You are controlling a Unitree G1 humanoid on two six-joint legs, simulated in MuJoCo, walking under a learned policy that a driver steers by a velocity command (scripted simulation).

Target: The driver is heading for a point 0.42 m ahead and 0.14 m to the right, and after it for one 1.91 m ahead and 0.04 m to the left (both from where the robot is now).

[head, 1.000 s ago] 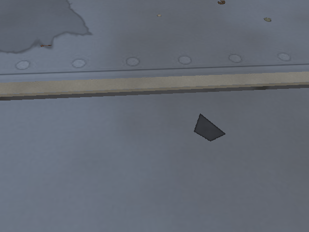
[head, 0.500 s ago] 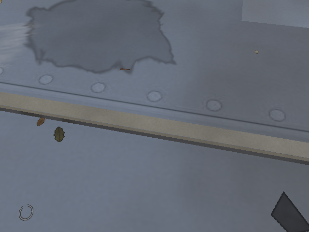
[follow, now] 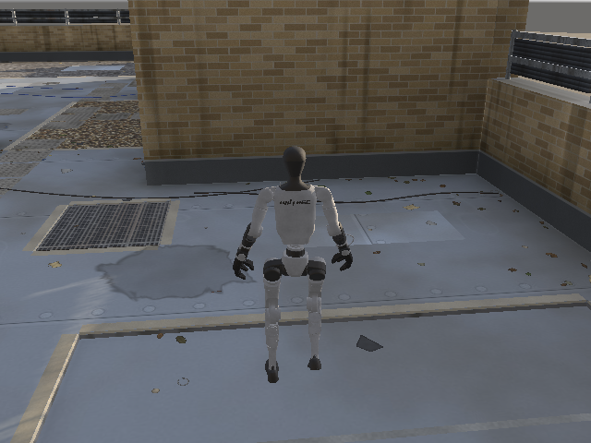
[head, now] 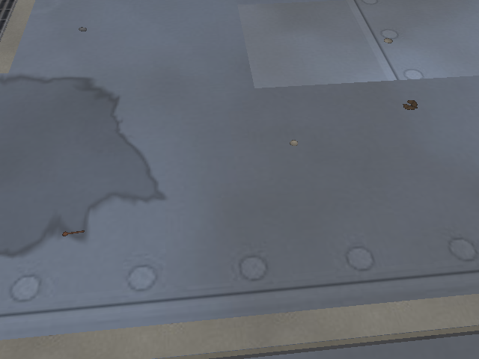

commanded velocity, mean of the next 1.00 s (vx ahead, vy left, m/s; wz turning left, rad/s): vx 0.47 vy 0.00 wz -0.02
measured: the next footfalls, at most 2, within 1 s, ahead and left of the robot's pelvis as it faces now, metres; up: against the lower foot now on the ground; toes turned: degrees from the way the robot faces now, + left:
right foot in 0.28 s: +0.40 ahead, -0.10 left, +0.00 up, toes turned -20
left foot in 0.64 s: +0.76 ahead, -0.07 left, +0.04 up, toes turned -17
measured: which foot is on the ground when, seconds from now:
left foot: down 0.00-0.26, up 0.28-0.62, down 0.64-1.00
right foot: up 0.00-0.26, down 0.28-0.64, up 0.66-1.00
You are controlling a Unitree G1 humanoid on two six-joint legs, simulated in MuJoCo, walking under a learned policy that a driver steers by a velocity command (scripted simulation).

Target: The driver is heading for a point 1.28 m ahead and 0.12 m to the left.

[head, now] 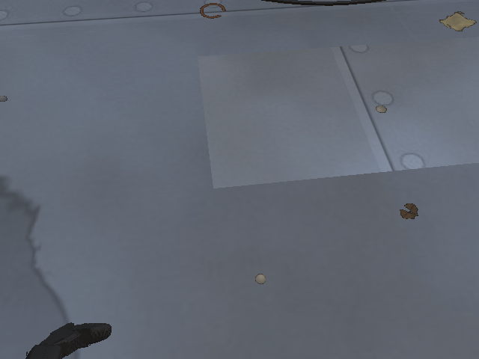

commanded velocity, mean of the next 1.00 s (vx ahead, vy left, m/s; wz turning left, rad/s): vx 0.01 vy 0.00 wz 0.29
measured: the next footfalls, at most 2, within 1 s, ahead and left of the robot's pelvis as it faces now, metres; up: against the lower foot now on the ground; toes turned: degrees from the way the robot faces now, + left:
right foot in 0.10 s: +0.14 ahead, -0.14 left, +0.00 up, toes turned +16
left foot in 0.56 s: +0.03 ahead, +0.10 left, +0.00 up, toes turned +28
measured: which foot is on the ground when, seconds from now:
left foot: down 0.00-0.10, up 0.12-0.54, down 0.56-1.00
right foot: up 0.00-0.08, down 0.10-0.56, up 0.58-1.00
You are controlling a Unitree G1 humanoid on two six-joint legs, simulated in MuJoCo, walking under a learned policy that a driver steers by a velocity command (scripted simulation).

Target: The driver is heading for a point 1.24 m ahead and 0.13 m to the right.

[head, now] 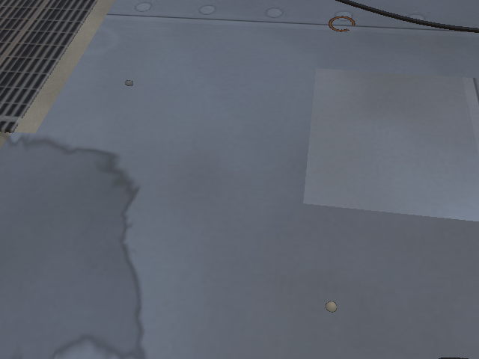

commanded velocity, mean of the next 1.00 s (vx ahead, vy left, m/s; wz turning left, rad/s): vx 0.03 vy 0.00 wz -0.24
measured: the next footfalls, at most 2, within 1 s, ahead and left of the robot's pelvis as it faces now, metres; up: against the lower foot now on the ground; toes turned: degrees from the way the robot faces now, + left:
right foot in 0.02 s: +0.03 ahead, -0.11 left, +0.00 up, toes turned -7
left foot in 0.56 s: +0.14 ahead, +0.07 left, +0.00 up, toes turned -31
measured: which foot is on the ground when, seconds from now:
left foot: down 0.00-0.02, up 0.04-0.54, down 0.56-0.88, up 0.90-1.00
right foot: up 0.00-0.00, down 0.02-0.56, up 0.58-0.84, down 0.86-1.00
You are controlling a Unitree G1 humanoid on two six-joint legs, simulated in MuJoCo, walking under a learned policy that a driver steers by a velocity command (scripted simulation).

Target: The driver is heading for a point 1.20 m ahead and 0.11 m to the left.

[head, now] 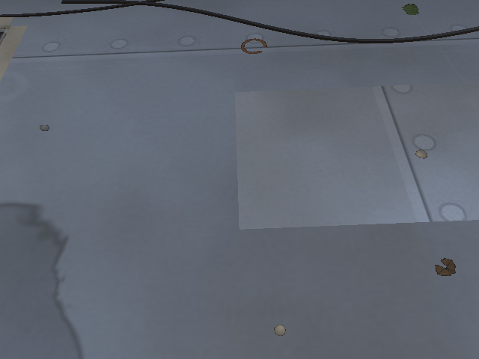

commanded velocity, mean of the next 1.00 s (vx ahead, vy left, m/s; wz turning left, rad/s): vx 0.85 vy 0.00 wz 0.07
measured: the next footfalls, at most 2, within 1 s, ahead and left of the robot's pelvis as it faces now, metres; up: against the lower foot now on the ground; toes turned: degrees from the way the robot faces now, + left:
left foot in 0.38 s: +0.29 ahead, +0.26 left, +0.00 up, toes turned +26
right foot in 0.86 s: +0.71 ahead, +0.34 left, +0.00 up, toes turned +6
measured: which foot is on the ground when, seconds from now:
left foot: up 0.00-0.36, down 0.38-0.86, up 0.88-1.00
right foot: down 0.00-0.40, up 0.42-0.84, down 0.86-1.00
